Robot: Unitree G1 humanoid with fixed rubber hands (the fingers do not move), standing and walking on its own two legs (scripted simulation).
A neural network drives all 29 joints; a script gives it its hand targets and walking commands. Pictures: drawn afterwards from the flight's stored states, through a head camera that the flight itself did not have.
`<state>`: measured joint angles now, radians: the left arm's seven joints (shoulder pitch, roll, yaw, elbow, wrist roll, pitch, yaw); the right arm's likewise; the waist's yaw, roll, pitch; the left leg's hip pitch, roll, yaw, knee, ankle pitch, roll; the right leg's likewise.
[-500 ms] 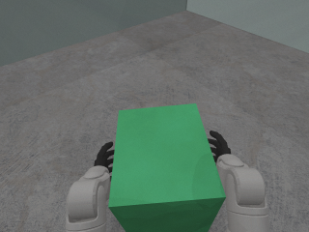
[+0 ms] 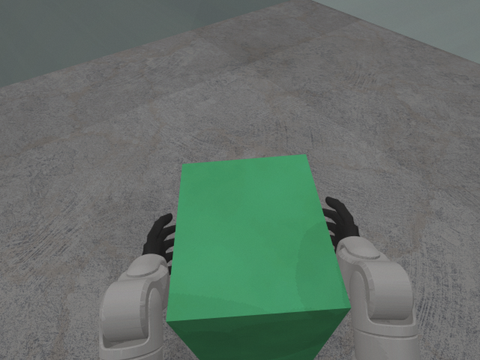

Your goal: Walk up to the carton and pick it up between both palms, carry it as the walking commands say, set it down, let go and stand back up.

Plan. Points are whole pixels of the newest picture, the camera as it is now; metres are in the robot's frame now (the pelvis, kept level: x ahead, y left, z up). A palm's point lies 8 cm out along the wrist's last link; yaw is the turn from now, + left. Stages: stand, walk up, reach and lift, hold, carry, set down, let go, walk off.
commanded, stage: carry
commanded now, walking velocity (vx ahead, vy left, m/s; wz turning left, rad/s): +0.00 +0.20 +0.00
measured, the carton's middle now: (252, 270) +0.28 +0.00 +0.01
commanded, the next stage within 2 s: none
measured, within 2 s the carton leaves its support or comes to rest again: neither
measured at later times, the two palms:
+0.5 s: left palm (68, 266) +0.25 +0.26 +0.09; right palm (270, 255) +0.27 -0.02 +0.09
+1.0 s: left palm out of the picture +0.23 +0.39 +0.08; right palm (177, 285) +0.23 +0.11 +0.07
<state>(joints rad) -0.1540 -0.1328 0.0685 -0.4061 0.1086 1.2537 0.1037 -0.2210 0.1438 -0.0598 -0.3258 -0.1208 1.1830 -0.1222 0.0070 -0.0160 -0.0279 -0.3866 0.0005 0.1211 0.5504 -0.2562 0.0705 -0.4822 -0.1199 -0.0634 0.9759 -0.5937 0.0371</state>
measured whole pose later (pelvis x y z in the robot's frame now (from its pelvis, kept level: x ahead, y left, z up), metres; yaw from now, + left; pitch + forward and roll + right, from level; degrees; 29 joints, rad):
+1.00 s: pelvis -0.03 +0.27 +0.00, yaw +0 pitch +4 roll +1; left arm -0.14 -0.13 0.04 -0.32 0.10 1.25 0.10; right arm -0.16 0.13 -0.07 -0.32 -0.13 1.21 -0.12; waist -0.02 0.04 -0.06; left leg -0.52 -0.03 0.07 0.93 -0.38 -0.01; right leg -0.32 -0.10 -0.15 0.56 -0.30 0.00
